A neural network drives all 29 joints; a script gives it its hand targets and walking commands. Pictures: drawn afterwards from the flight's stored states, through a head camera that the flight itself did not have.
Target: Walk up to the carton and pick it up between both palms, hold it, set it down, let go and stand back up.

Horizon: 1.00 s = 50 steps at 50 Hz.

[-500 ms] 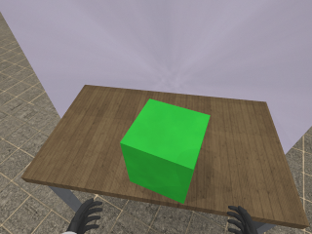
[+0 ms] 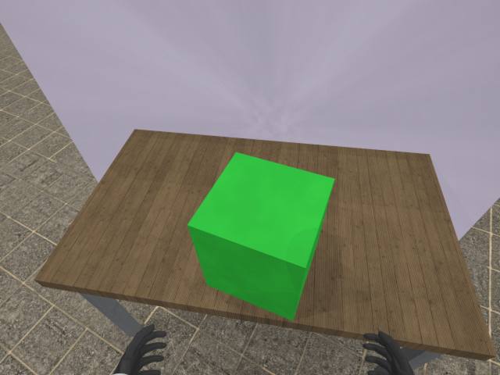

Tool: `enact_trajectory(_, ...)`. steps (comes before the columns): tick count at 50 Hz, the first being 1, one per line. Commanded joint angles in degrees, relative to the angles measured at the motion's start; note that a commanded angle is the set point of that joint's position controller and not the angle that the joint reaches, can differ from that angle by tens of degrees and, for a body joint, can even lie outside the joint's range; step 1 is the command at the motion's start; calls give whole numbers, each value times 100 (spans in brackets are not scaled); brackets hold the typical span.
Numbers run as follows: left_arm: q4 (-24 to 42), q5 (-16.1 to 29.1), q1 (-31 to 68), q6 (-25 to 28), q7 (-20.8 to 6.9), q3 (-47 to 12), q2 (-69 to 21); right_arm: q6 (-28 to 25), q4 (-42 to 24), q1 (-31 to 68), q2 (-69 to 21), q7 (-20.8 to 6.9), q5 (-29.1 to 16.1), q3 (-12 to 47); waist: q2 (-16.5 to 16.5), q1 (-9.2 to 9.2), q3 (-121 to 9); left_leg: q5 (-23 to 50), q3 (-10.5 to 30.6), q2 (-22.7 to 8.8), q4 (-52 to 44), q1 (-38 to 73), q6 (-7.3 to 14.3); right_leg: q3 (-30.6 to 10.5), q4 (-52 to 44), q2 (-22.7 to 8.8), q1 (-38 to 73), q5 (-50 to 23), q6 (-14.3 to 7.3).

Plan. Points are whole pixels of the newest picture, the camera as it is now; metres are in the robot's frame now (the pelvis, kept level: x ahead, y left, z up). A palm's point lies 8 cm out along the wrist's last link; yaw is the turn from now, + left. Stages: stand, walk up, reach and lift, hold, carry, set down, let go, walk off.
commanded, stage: set down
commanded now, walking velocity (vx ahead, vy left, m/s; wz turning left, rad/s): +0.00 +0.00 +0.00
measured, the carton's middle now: (264, 237) +0.40 +0.01 -0.08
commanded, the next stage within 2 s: let go in 0.10 s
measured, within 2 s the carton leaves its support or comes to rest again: neither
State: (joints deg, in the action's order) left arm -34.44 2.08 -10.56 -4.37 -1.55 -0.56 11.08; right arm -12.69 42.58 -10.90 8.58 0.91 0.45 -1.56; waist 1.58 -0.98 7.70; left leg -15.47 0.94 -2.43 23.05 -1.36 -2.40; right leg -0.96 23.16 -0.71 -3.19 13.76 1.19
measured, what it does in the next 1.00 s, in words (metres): stands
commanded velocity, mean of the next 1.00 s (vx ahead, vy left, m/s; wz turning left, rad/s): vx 0.00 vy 0.00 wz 0.00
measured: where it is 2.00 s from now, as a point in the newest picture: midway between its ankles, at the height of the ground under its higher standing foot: outside the picture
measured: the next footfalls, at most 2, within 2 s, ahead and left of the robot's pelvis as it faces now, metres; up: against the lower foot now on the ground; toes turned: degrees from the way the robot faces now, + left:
none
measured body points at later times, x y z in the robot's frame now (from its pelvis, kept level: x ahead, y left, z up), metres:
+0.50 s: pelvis +0.00 -0.01 +0.00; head +0.01 -0.01 +0.45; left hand +0.15 +0.22 -0.10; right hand +0.15 -0.23 -0.11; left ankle -0.02 +0.14 -0.74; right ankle +0.00 -0.13 -0.74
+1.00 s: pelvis -0.02 +0.00 +0.00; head -0.02 -0.01 +0.45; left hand +0.05 +0.30 -0.12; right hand +0.05 -0.30 -0.14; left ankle -0.02 +0.14 -0.74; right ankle +0.00 -0.13 -0.74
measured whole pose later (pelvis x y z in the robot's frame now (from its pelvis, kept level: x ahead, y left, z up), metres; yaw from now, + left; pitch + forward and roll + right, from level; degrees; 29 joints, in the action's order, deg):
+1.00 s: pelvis -0.02 +0.00 +0.00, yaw +1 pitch -3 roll +0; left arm -56.7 -1.2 -11.8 -0.1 0.1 0.5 19.0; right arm -0.5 59.4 -11.7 19.8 -0.2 1.5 -0.4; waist 1.3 -0.1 1.7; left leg -14.9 1.5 -1.9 26.2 -8.3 -2.2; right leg 0.1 26.5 -1.5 -9.8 13.7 1.3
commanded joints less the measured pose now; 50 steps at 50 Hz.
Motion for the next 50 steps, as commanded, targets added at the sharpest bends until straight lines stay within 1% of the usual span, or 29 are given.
enact_trajectory(1, 1196, -13, 491, 182, 54, 290, 967, -258, -868, 313, 529, 73, 71, -174, -185, 81, -897, 1660, -622, 414, -219, -420, -173, 307, -327, 203, 351, -1759, -95)
enact_trajectory(4, 1015, -82, 507, 139, 116, 282, 793, -235, -676, 510, 744, 10, 129, -313, 56, -36, -788, 1600, -616, 350, -343, -435, -223, 401, -290, 277, 189, -1379, -147)
enact_trajectory(5, 560, -177, 549, 29, 138, 235, 636, -204, -308, 587, 793, -39, 137, -284, 5, 28, -688, 1469, -583, 361, -333, -406, -160, 386, -382, 310, 37, -1236, -190)
enact_trajectory(6, 627, 81, 536, 102, 79, 252, 926, -260, -888, 626, 646, 6, 42, -230, -355, 35, -854, 1310, -611, 434, -249, -471, -124, 305, -382, 244, 103, -1184, -131)
enact_trajectory(8, 1179, -42, 648, 83, 144, 250, 860, -215, -601, 504, 558, -55, 46, -237, 27, -4, -969, 1667, -581, 344, -280, -324, -157, 294, -357, 267, 134, -1481, -155)
enact_trajectory(9, 530, -258, 360, -119, 197, 205, 458, -114, 139, 628, 1051, -195, 127, -342, 284, 55, -615, 1752, -566, 309, -413, -340, -290, 406, -326, 421, 49, -1241, -237)
enact_trajectory(11, 1129, -85, 653, 22, 199, 300, 892, -241, -739, 594, 736, -108, 233, -352, -107, -83, -866, 1317, -695, 346, -307, -563, -108, 349, -299, 276, 95, -1106, -147)
enact_trajectory(12, 761, -220, 565, -17, 239, 288, 701, -222, -221, 640, 931, -191, 255, -356, 74, 9, -1071, 1622, -645, 358, -338, -361, -174, 424, -280, 341, 115, -1375, -171)
enact_trajectory(14, 1106, -24, 579, 104, 213, 394, 1057, -303, -928, 659, 604, -75, 105, -180, -221, -22, -1209, 1489, -655, 440, -237, -570, -90, 247, -258, 193, 481, -1641, -60)
enact_trajectory(15, 704, -205, 538, -56, 220, 251, 642, -169, -308, 685, 746, -155, 98, -160, -31, -8, -804, 1225, -616, 425, -284, -638, -155, 338, -283, 256, 197, -1396, -93)
enact_trajectory(16, 685, 50, 325, 30, 117, 306, 858, -231, -810, 379, 612, -61, 45, 2, -491, 27, -897, 1582, -697, 457, -219, -541, -95, 246, -327, 189, 382, -1782, -41)
enact_trajectory(18, 499, -218, 714, -66, 216, 240, 550, -197, -205, 859, 905, -161, 216, -233, -91, 49, -693, 1325, -675, 420, -295, -521, -197, 396, -267, 313, -36, -1296, -98)
enact_trajectory(19, 963, -25, 752, 40, 164, 357, 848, -250, -782, 661, 664, -58, 177, -175, -356, 8, -915, 1323, -701, 407, -210, -533, -95, 265, -363, 178, 65, -1446, -70)
enact_trajectory(23, 907, -142, 568, -26, 266, 253, 626, -247, -66, 603, 973, -185, 279, -436, -89, -8, -1066, 1588, -673, 349, -309, -365, -170, 405, -270, 350, 47, -1409, -119)
enact_trajectory(25, 1038, -142, 479, 17, 275, 296, 782, -301, -427, 506, 875, -167, 226, -340, -210, 20, -1047, 1495, -698, 387, -246, -434, -98, 251, -327, 290, 40, -1416, -92)
enact_trajectory(26, 910, -87, 447, -23, 272, 213, 763, -251, -264, 530, 873, -168, 168, -389, -279, 5, -969, 1470, -668, 392, -235, -650, -107, 296, -265, 256, 158, -1426, -107)
enact_trajectory(27, 202, -393, 42, 181, 360, 671, 1630, 309, 144, 71, 1868, -25, 191, -382, 162, -183, -1151, 1930, 77, -273, -93, -866, 113, -369, 217, -480, -208, -1630, -344)
enact_trajectory(28, 136, -359, -185, 253, 353, 550, 1539, 565, 153, 14, 1896, 43, 177, -447, 375, -122, -1252, 2068, -20, -261, 101, -707, 155, -312, 278, -584, -121, -2059, -345)
enact_trajectory(29, 65, -304, -90, 385, 339, 616, 1778, 692, 212, 67, 1910, 78, 95, -408, -126, 5, -1474, 2290, 48, -335, 8, -726, 209, -230, 443, -476, -100, -1931, -338)
enact_trajectory(30, -118, -313, -29, 457, 317, 545, 1593, 776, 244, 218, 1807, 85, 128, -339, -160, -183, -1465, 2258, 80, -349, 187, -744, 251, -213, 356, -503, -72, -2074, -299)
enact_trajectory(33, -355, -399, 154, 532, 281, 526, 1690, 809, 421, 140, 1842, 13, 102, -322, -482, 59, -1211, 1759, 64, -267, 132, -817, 246, -303, 201, -537, -395, -1767, -365)
enact_trajectory(35, -582, -376, 261, 548, 267, 404, 1550, 940, 534, 202, 1775, 12, 190, -205, 69, 16, -1181, 1465, 16, -269, -73, -996, 325, -277, 189, -510, -277, -1518, -312)
enact_trajectory(38, -823, -448, 432, 599, 288, 381, 1576, 958, 619, 531, 1930, -72, 159, -224, -543, -75, -758, 1540, 327, -315, -128, -989, 386, -259, 29, -519, -693, -1239, -306)
enact_trajectory(41, -1142, -308, 208, 649, 224, 407, 1809, 963, 892, 341, 2149, -80, 106, -178, 99, -42, -1083, 1441, 216, -238, -151, -803, 374, -361, -5, -582, -573, -1229, -384)
enact_trajectory(44, -1369, -381, 285, 660, 211, 436, 2008, 1045, 1128, 36, 2208, -28, 134, -152, -619, 89, -856, 905, 166, -210, -51, -828, 354, -377, -222, -476, -728, -870, -365)
enact_trajectory(45, -1344, -384, 500, 629, 175, 417, 1942, 1068, 1202, -11, 2153, -44, 157, -113, -91, 131, -850, 966, 150, -216, -107, -854, 340, -458, -238, -576, -651, -599, -349)
enact_trajectory(48, -1701, -301, 166, 604, 188, 328, 1870, 1080, 1273, 262, 2425, -65, 99, -130, -96, 52, -740, 741, 430, -410, -359, -971, 437, -302, -349, -510, -601, -543, -351)
enact_trajectory(49, -1736, -320, 277, 582, 210, 281, 1796, 1070, 1155, 260, 2192, -58, 53, -65, -404, 143, -855, 821, 458, -368, -271, -838, 465, -225, -381, -463, -586, -793, -386)
enact_trajectory(50, -1798, -321, 444, 640, 247, 301, 1945, 1053, 1270, 374, 2265, -73, 100, -60, -173, 82, -412, 590, 511, -338, -427, -1235, 479, -366, -333, -546, -602, -654, -356)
